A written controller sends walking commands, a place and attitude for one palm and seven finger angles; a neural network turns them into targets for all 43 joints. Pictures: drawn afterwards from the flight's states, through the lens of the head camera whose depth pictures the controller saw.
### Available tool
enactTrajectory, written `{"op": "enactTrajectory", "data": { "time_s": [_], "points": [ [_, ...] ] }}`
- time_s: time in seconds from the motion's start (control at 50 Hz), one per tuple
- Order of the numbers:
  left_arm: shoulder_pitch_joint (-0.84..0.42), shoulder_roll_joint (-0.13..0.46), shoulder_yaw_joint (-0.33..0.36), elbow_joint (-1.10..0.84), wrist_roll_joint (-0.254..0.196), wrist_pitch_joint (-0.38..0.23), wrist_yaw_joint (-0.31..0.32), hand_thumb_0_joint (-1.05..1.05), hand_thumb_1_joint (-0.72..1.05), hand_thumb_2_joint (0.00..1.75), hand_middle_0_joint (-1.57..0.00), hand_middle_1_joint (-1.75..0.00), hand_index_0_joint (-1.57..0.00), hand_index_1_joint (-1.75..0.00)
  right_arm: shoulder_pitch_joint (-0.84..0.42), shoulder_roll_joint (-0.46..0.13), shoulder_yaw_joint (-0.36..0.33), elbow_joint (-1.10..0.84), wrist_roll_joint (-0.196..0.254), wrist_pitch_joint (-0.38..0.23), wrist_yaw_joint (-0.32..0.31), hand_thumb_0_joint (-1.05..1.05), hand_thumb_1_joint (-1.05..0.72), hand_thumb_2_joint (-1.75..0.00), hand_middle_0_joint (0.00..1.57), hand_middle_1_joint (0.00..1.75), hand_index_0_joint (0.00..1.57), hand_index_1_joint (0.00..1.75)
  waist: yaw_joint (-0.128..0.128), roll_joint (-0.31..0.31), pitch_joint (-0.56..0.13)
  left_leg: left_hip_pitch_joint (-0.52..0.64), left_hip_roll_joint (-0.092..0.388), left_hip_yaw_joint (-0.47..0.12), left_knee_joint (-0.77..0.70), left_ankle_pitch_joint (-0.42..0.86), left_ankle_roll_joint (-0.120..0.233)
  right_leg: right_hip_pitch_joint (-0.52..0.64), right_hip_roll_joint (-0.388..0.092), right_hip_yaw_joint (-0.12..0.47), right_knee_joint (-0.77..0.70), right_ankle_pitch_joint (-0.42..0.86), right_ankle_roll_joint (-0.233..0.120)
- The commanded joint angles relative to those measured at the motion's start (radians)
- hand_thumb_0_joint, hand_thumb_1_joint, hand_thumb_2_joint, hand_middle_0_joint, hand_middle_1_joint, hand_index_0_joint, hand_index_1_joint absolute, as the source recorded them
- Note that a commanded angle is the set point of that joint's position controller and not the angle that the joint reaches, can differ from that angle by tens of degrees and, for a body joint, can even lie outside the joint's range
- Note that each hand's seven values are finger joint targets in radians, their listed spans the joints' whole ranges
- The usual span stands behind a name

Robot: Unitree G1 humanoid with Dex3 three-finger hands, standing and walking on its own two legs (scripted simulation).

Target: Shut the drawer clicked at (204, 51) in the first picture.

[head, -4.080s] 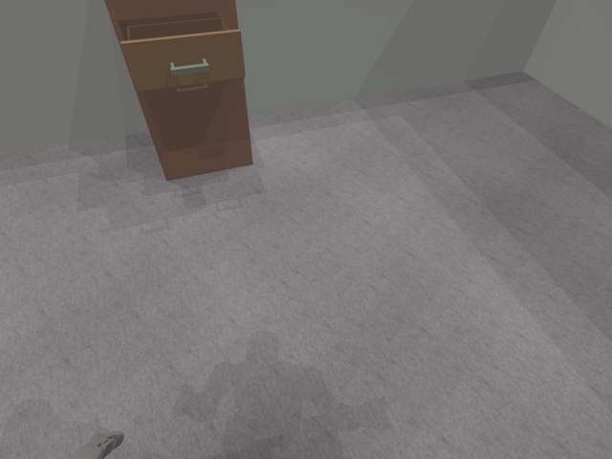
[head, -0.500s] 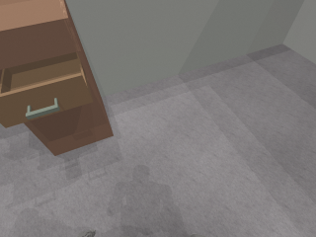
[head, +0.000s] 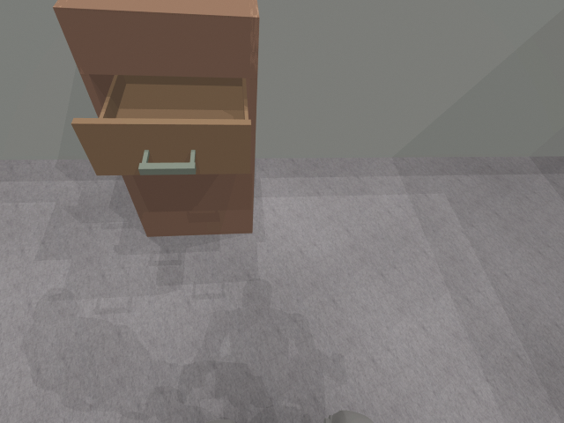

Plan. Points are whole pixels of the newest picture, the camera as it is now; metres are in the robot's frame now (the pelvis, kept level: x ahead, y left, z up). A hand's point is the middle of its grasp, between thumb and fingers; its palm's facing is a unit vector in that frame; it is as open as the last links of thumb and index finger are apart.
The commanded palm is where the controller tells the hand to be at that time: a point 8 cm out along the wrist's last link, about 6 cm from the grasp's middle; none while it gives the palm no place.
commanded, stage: turn to face it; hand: left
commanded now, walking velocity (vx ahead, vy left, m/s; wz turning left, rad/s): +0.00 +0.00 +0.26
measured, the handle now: (168, 161) +0.65 +0.31 -0.12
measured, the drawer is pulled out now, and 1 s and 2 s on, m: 0.19 0.19 0.19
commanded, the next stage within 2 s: take the last steps up to it in 0.12 s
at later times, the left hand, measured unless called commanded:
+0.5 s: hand out of the picture +0.00 +0.14 -0.15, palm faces +0.17 -0.96 -0.22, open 7.4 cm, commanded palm none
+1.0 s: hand out of the picture +0.07 +0.26 -0.17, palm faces +0.22 -0.96 -0.18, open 7.4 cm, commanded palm none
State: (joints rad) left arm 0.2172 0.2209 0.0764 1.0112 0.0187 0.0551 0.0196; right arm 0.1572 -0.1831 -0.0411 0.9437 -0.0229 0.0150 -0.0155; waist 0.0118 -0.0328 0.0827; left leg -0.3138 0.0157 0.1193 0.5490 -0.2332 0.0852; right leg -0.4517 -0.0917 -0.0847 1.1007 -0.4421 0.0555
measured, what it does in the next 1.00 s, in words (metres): walks ahead: right foot, then left foot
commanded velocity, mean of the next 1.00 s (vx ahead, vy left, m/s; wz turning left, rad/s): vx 0.24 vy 0.02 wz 0.08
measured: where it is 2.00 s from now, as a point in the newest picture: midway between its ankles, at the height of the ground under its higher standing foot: (238, 402)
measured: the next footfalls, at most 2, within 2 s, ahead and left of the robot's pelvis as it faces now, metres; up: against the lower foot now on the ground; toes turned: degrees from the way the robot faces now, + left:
right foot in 0.36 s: +0.03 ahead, -0.14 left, +0.00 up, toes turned +1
left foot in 0.80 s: +0.14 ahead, +0.17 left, +0.00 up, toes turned +18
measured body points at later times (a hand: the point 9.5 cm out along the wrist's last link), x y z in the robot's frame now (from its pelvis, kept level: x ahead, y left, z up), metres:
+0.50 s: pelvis +0.01 -0.03 +0.01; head +0.01 -0.05 +0.46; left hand +0.00 +0.19 -0.13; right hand +0.05 -0.27 -0.15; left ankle +0.02 +0.09 -0.67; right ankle -0.01 -0.15 -0.73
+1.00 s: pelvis +0.12 +0.08 +0.01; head +0.14 +0.10 +0.46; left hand +0.06 +0.31 -0.16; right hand +0.21 -0.15 -0.13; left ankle +0.10 +0.16 -0.73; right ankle +0.11 -0.06 -0.65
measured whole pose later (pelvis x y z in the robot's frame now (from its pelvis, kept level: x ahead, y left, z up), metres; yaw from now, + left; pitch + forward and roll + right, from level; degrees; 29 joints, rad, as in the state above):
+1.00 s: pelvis +0.12 +0.08 +0.01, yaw +8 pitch -1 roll +0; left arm 0.32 0.19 0.07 1.12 0.02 0.00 0.00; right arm 0.23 -0.15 -0.05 1.02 -0.02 -0.07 -0.03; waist 0.01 -0.04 0.05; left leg -0.16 0.01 0.18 0.42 -0.25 0.05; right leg -0.47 -0.11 -0.07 1.13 -0.31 0.00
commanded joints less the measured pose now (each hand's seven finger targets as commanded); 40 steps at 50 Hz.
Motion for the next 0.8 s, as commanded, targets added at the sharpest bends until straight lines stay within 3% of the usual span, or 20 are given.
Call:
{"op": "enactTrajectory", "data": {
  "time_s": [0.0,0.2,0.22,0.26,0.3,0.32,0.34,0.36,0.38,0.4,0.42,0.44,0.48,0.56,0.62,0.7,0.72,0.74,0.76,0.78],
  "points": [
    [0.038,0.062,0.005,-0.055,0.001,-0.023,-0.001,0.0,0.9,0.9,-0.2,-0.3,-0.2,-0.3,0.061,-0.166,-0.037,-0.034,0.008,-0.024,-0.013,0.0,-0.9,-0.9,0.2,0.3,0.2,0.3,-0.019,0.11,-0.158,0.211,0.242,-0.252,-0.258,0.349,0.073,-0.061,-0.015,0.06,-0.001,0.077,0.018],
    [0.004,0.043,-0.01,-0.069,-0.002,-0.02,0.011,0.0,0.9,0.9,-0.2,-0.3,-0.2,-0.3,0.089,-0.168,-0.045,0.003,-0.001,-0.004,-0.007,0.0,-0.9,-0.9,0.2,0.3,0.2,0.3,-0.044,0.167,-0.127,0.196,0.241,-0.343,-0.269,0.216,0.102,0.054,0.023,0.05,-0.317,-0.016,0.007],
    [0.013,0.035,-0.012,-0.065,-0.004,-0.024,0.011,0.0,0.9,0.9,-0.2,-0.3,-0.2,-0.3,0.094,-0.164,-0.043,0.007,-0.003,-0.004,-0.006,0.0,-0.9,-0.9,0.2,0.3,0.2,0.3,-0.042,0.167,-0.132,0.175,0.236,-0.354,-0.273,0.171,0.099,0.097,0.031,0.048,-0.354,-0.012,0.001],
    [0.069,0.027,-0.017,-0.044,-0.004,-0.032,0.008,0.0,0.9,0.9,-0.2,-0.3,-0.2,-0.3,0.08,-0.16,-0.044,0.013,-0.003,-0.002,-0.001,0.0,-0.9,-0.9,0.2,0.3,0.2,0.3,-0.019,0.17,-0.134,0.109,0.211,-0.365,-0.293,-0.048,0.081,0.185,0.05,0.032,-0.449,0.025,-0.012],
    [0.146,0.033,-0.016,-0.011,0.003,-0.045,0.003,0.0,0.9,0.9,-0.2,-0.3,-0.2,-0.3,0.058,-0.149,-0.044,0.017,0.003,-0.001,0.003,0.0,-0.9,-0.9,0.2,0.3,0.2,0.3,0.02,0.136,-0.113,-0.031,0.151,-0.328,-0.268,-0.254,0.032,0.369,0.06,0.003,-0.653,0.117,-0.027],
    [0.195,0.067,-0.008,0.002,0.012,-0.053,0.005,0.0,0.9,0.9,-0.2,-0.3,-0.2,-0.3,0.052,-0.11,-0.041,0.015,0.007,-0.002,0.007,0.0,-0.9,-0.9,0.2,0.3,0.2,0.3,0.045,0.043,-0.073,-0.176,0.08,-0.269,-0.149,-0.332,-0.014,0.476,-0.007,0.081,-0.768,0.053,-0.047],
    [0.237,0.145,0.009,0.0,0.028,-0.058,0.012,0.0,0.9,0.9,-0.2,-0.3,-0.2,-0.3,0.047,-0.043,-0.027,-0.014,0.017,-0.002,0.011,0.0,-0.9,-0.9,0.2,0.3,0.2,0.3,0.062,-0.232,-0.032,-0.373,-0.053,-0.126,0.13,-0.337,-0.074,0.506,-0.241,0.414,-0.942,-0.244,-0.136],
    [0.226,0.186,0.01,-0.023,0.012,-0.056,0.017,0.0,0.9,0.9,-0.2,-0.3,-0.2,-0.3,-0.017,-0.091,-0.04,-0.049,-0.002,0.006,0.019,0.0,-0.9,-0.9,0.2,0.3,0.2,0.3,0.082,-0.225,0.06,-0.4,-0.033,-0.128,0.324,-0.295,-0.083,0.313,-0.384,0.552,-1.067,-0.402,-0.197],
    [0.154,0.166,0.007,-0.041,0.007,-0.067,0.021,0.0,0.9,0.9,-0.2,-0.3,-0.2,-0.3,-0.001,-0.113,-0.05,-0.041,-0.01,0.01,0.031,0.0,-0.9,-0.9,0.2,0.3,0.2,0.3,0.03,-0.149,0.089,-0.37,-0.002,-0.166,0.427,-0.207,-0.077,0.206,-0.368,0.505,-1.088,-0.377,-0.193],
    [0.124,0.138,0.008,-0.039,0.004,-0.083,0.021,0.0,0.9,0.9,-0.2,-0.3,-0.2,-0.3,0.037,-0.101,-0.051,-0.021,-0.011,0.012,0.035,0.0,-0.9,-0.9,0.2,0.3,0.2,0.3,0.004,-0.179,0.082,-0.35,0.011,-0.166,0.472,-0.149,-0.077,0.214,-0.318,0.473,-1.076,-0.328,-0.168],
    [0.109,0.103,-0.004,-0.037,0.002,-0.096,0.015,0.0,0.9,0.9,-0.2,-0.3,-0.2,-0.3,0.068,-0.098,-0.052,0.006,-0.013,0.008,0.04,0.0,-0.9,-0.9,0.2,0.3,0.2,0.3,-0.014,-0.134,0.094,-0.34,0.026,-0.157,0.504,-0.076,-0.083,0.223,-0.262,0.363,-1.041,-0.199,-0.141],
    [0.107,0.076,-0.013,-0.035,0.001,-0.106,0.01,0.0,0.9,0.9,-0.2,-0.3,-0.2,-0.3,0.099,-0.088,-0.05,0.023,-0.012,0.004,0.044,0.0,-0.9,-0.9,0.2,0.3,0.2,0.3,-0.026,-0.108,0.086,-0.332,0.035,-0.141,0.519,-0.023,-0.091,0.249,-0.22,0.261,-1.003,-0.067,-0.128],
    [0.156,0.063,-0.015,-0.018,0.001,-0.118,0.006,0.0,0.9,0.9,-0.2,-0.3,-0.2,-0.3,0.107,-0.066,-0.047,0.034,-0.007,-0.003,0.046,0.0,-0.9,-0.9,0.2,0.3,0.2,0.3,-0.014,-0.08,0.049,-0.332,0.039,-0.113,0.524,0.024,-0.105,0.313,-0.193,0.162,-0.968,0.079,-0.123],
    [0.248,0.052,-0.019,0.025,0.006,-0.13,0.005,0.0,0.9,0.9,-0.2,-0.3,-0.2,-0.3,0.044,-0.05,-0.042,0.016,-0.004,-0.01,0.047,0.0,-0.9,-0.9,0.2,0.3,0.2,0.3,0.018,-0.099,0.053,-0.362,0.068,-0.093,0.451,0.045,-0.116,0.383,-0.207,0.14,-0.963,0.161,-0.144],
    [0.265,0.067,-0.012,0.049,0.015,-0.131,0.005,0.0,0.9,0.9,-0.2,-0.3,-0.2,-0.3,-0.018,-0.046,-0.036,-0.009,-0.001,-0.017,0.051,0.0,-0.9,-0.9,0.2,0.3,0.2,0.3,0.035,-0.128,0.071,-0.337,0.085,-0.067,0.31,-0.003,-0.107,0.39,-0.235,0.133,-0.955,0.17,-0.173],
    [0.277,0.084,-0.008,0.074,0.018,-0.121,0.003,0.0,0.9,0.9,-0.2,-0.3,-0.2,-0.3,-0.036,-0.018,-0.021,-0.007,0.003,-0.038,0.056,0.0,-0.9,-0.9,0.2,0.3,0.2,0.3,0.043,-0.155,0.045,-0.127,0.046,-0.003,0.103,-0.07,-0.082,0.336,-0.221,0.089,-0.87,0.284,-0.165],
    [0.265,0.093,-0.005,0.077,0.015,-0.117,0.002,0.0,0.9,0.9,-0.2,-0.3,-0.2,-0.3,0.009,-0.024,-0.02,0.007,0.003,-0.043,0.052,0.0,-0.9,-0.9,0.2,0.3,0.2,0.3,0.023,-0.149,0.031,-0.045,0.031,0.016,0.051,-0.048,-0.078,0.308,-0.206,0.067,-0.832,0.288,-0.156],
    [0.246,0.091,-0.002,0.08,0.009,-0.114,0.001,0.0,0.9,0.9,-0.2,-0.3,-0.2,-0.3,0.085,-0.036,-0.023,0.034,-0.001,-0.052,0.046,0.0,-0.9,-0.9,0.2,0.3,0.2,0.3,-0.014,-0.118,-0.01,0.086,0.005,0.044,-0.031,-0.002,-0.074,0.274,-0.17,0.027,-0.747,0.325,-0.136],
    [0.247,0.07,-0.006,0.082,0.005,-0.111,-0.001,0.0,0.9,0.9,-0.2,-0.3,-0.2,-0.3,0.204,-0.082,-0.032,0.076,-0.003,-0.061,0.035,0.0,-0.9,-0.9,0.2,0.3,0.2,0.3,-0.062,-0.024,-0.073,0.27,0.013,0.021,-0.095,0.006,-0.067,0.217,-0.124,-0.014,-0.565,0.376,-0.113],
    [0.269,0.017,-0.015,0.065,-0.005,-0.108,-0.008,0.0,0.9,0.9,-0.2,-0.3,-0.2,-0.3,0.337,-0.193,-0.059,0.106,-0.011,-0.072,0.02,0.0,-0.9,-0.9,0.2,0.3,0.2,0.3,-0.11,0.223,-0.188,0.475,0.228,-0.243,-0.139,-0.005,-0.011,0.049,-0.025,-0.09,-0.301,0.159,-0.065]
  ]
}}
